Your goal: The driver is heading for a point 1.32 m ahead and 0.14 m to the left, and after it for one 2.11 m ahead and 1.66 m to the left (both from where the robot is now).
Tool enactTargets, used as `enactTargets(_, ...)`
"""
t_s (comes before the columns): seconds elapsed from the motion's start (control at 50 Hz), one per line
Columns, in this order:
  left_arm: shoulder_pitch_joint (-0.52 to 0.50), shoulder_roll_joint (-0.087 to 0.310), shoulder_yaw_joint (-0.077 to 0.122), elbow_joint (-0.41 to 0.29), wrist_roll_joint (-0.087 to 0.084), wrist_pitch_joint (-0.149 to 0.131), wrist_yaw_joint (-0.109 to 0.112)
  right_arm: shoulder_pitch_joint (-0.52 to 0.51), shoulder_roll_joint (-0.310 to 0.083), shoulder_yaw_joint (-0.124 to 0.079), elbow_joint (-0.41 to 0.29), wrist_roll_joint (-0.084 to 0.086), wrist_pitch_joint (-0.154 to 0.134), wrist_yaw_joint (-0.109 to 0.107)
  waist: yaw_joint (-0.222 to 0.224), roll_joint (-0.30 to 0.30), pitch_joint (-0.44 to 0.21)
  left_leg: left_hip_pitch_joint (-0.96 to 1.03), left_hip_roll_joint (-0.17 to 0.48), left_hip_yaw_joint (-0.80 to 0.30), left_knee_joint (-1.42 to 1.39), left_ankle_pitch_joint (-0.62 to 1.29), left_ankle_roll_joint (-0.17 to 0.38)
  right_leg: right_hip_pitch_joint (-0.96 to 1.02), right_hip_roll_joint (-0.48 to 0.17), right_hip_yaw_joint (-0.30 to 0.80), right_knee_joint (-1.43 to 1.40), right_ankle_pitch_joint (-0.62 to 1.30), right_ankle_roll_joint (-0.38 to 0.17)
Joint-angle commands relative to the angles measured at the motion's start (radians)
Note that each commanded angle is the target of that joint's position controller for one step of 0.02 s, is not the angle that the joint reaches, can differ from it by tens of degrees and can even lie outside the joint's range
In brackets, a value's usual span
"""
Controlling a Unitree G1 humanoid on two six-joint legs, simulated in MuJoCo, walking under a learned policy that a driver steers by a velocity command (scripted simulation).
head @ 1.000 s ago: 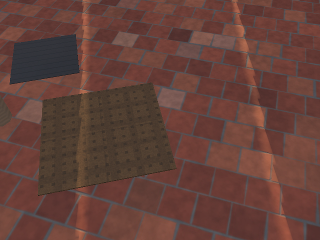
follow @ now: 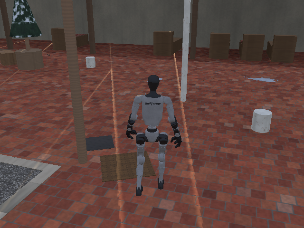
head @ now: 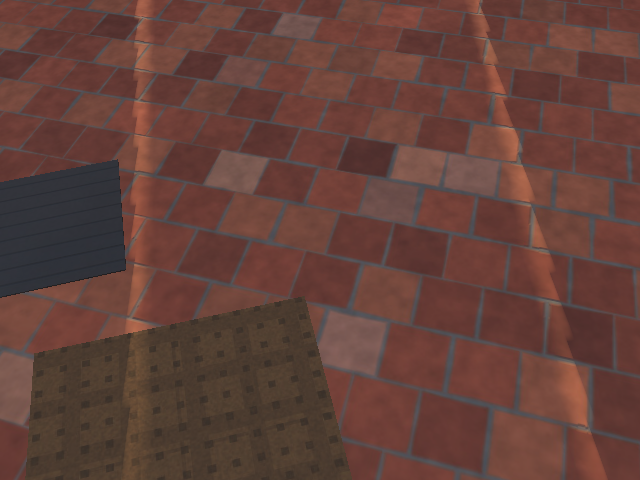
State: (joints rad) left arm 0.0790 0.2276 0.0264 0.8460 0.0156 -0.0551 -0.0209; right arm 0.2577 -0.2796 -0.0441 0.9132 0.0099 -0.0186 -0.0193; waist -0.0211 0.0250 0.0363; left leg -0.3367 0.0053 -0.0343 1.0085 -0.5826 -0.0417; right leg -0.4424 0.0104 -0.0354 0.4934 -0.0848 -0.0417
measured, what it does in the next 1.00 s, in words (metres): walks ahead: left foot, then right foot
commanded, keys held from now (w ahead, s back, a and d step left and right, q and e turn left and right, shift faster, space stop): w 0.90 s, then q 0.10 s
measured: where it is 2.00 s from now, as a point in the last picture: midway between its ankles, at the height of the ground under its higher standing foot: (363, 426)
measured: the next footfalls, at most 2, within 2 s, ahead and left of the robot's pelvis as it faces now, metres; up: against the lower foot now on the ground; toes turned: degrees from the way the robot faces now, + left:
left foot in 0.22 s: +0.08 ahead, +0.13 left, +0.00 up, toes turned +2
right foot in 0.66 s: +0.34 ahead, -0.15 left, +0.00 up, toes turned -3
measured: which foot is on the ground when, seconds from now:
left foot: up 0.00-0.20, down 0.22-0.68, up 0.70-1.00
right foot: down 0.00-0.22, up 0.24-0.64, down 0.66-1.00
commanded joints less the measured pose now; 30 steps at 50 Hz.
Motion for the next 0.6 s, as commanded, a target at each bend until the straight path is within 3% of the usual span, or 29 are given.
enactTargets(0.02, -0.012, 0.148, 0.037, -0.033, 0.009, 0.012, 0.012, 0.079, -0.080, -0.024, -0.028, -0.004, 0.037, -0.025, -0.012, -0.165, -0.146, -0.052, 0.066, -0.011, -0.083, 0.058, -0.012, 0.152, -0.244, 0.285, -0.234, -0.021, -0.173)
enactTargets(0.08, -0.005, 0.210, 0.064, -0.029, -0.015, 0.021, 0.027, 0.092, -0.077, -0.026, -0.012, -0.008, 0.028, -0.026, -0.014, -0.201, -0.152, 0.043, 0.034, 0.050, -0.193, 0.153, 0.023, 0.082, -0.231, 0.278, -0.336, -0.355, -0.172)
enactTargets(0.14, -0.007, 0.200, 0.070, -0.024, -0.035, 0.021, 0.037, 0.086, -0.069, -0.029, 0.008, -0.014, 0.008, -0.014, -0.029, -0.177, -0.127, 0.112, 0.030, 0.073, -0.312, 0.259, 0.069, 0.039, -0.233, 0.260, -0.364, -0.440, -0.149)
enactTargets(0.2, -0.022, 0.168, 0.066, -0.022, -0.048, 0.029, 0.040, 0.136, -0.044, -0.029, 0.049, -0.022, -0.007, -0.005, -0.072, -0.137, -0.092, 0.232, 0.009, 0.103, -0.485, 0.294, 0.117, -0.029, -0.186, 0.202, -0.305, -0.514, -0.096)
enactTargets(0.22, -0.047, 0.131, 0.057, -0.034, -0.046, 0.030, 0.038, 0.180, -0.056, -0.031, 0.066, -0.024, -0.011, -0.006, -0.092, -0.074, -0.063, 0.255, 0.053, 0.035, -0.592, 0.208, 0.149, -0.072, -0.140, 0.154, -0.201, -0.506, -0.059)
enactTargets(0.24, -0.074, 0.056, 0.038, -0.057, -0.036, 0.026, 0.032, 0.258, -0.097, -0.037, 0.082, -0.021, -0.018, -0.011, -0.104, 0.113, -0.064, 0.334, 0.235, -0.225, -0.751, 0.015, 0.207, -0.204, -0.048, 0.046, 0.112, -0.454, -0.001)
enactTargets(0.26, -0.085, 0.069, 0.044, -0.083, -0.046, 0.009, 0.029, 0.224, -0.219, -0.065, 0.069, -0.016, -0.023, -0.008, -0.084, 0.279, 0.043, 0.279, 0.386, -0.536, -0.914, -0.222, 0.297, -0.386, 0.035, -0.001, 0.296, -0.383, 0.007)
enactTargets(0.28, -0.074, 0.136, 0.061, -0.073, -0.050, -0.009, 0.026, 0.142, -0.191, -0.058, 0.039, -0.031, -0.044, -0.013, -0.048, 0.198, 0.093, 0.237, 0.388, -0.546, -0.928, -0.196, 0.295, -0.414, -0.026, 0.086, 0.402, -0.317, -0.010)
enactTargets(0.3, -0.031, 0.152, 0.068, -0.054, -0.050, -0.017, 0.020, 0.092, -0.147, -0.048, 0.026, -0.024, -0.062, -0.013, -0.011, 0.168, 0.085, 0.273, 0.348, -0.462, -0.910, -0.089, 0.258, -0.441, -0.043, 0.107, 0.421, -0.229, -0.014)
enactTargets(0.34, -0.030, 0.143, 0.071, -0.032, -0.029, -0.021, 0.019, 0.095, -0.114, -0.042, 0.029, -0.002, -0.075, -0.005, -0.013, 0.113, 0.048, 0.329, 0.295, -0.320, -0.902, 0.094, 0.208, -0.426, -0.070, 0.092, 0.401, -0.135, 0.000)
enactTargets(0.38, -0.058, 0.107, 0.067, -0.029, -0.025, -0.020, 0.013, 0.145, -0.080, -0.032, 0.050, -0.006, -0.079, -0.005, -0.026, 0.094, 0.020, 0.334, 0.256, -0.216, -0.901, 0.255, 0.198, -0.369, -0.072, 0.061, 0.370, -0.040, 0.021)
enactTargets(0.48, -0.175, 0.059, 0.044, -0.057, -0.038, -0.018, -0.002, 0.195, -0.113, -0.041, 0.071, -0.006, -0.069, -0.010, -0.072, 0.109, 0.044, 0.271, 0.217, -0.076, -0.900, 0.404, 0.198, -0.205, -0.053, 0.002, 0.139, 0.059, 0.052)
enactTargets(0.54, -0.217, 0.070, 0.038, -0.073, -0.045, -0.021, -0.013, 0.225, -0.127, -0.049, 0.092, 0.005, -0.062, -0.005, -0.088, 0.114, 0.070, 0.290, 0.243, -0.069, -0.877, 0.429, 0.206, -0.156, -0.050, -0.011, 0.066, 0.028, 0.037)
enactTargets(0.6, -0.182, 0.108, 0.045, -0.076, -0.046, -0.027, -0.020, 0.211, -0.141, -0.061, 0.105, 0.016, -0.053, -0.002, -0.046, 0.127, 0.070, 0.323, 0.285, -0.075, -0.821, 0.529, 0.195, -0.066, -0.043, -0.012, 0.011, -0.031, -0.008)
Velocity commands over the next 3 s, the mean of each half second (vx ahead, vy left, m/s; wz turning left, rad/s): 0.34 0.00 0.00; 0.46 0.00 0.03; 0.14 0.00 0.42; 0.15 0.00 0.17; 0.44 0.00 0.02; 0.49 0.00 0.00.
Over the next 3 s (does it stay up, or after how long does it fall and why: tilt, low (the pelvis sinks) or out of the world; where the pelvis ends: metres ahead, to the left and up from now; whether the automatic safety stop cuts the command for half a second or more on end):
stays up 1.09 0.13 0.00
